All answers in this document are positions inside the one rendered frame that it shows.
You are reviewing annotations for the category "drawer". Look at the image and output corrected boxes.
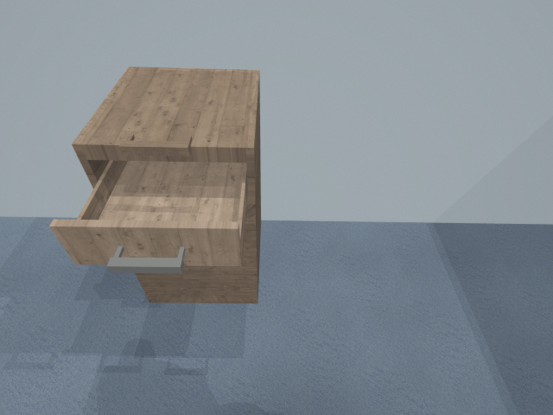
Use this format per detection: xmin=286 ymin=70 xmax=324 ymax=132
xmin=49 ymin=160 xmax=248 ymax=266

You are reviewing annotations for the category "cabinet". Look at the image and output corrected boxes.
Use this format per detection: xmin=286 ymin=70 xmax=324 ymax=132
xmin=72 ymin=67 xmax=261 ymax=303

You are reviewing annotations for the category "handle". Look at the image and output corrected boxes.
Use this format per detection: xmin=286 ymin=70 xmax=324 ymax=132
xmin=119 ymin=140 xmax=191 ymax=156
xmin=107 ymin=246 xmax=186 ymax=273

